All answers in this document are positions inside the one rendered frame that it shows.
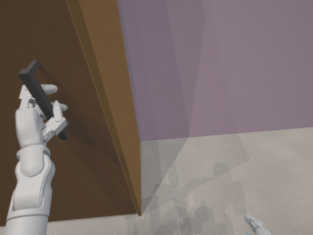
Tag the left robot forearm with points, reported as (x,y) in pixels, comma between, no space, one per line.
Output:
(30,205)

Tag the left robot hand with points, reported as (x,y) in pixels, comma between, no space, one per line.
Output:
(29,119)

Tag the right robot hand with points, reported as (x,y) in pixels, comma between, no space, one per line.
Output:
(256,225)

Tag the wardrobe door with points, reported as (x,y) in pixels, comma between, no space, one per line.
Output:
(89,179)

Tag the handle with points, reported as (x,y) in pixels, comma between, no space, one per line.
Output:
(35,89)

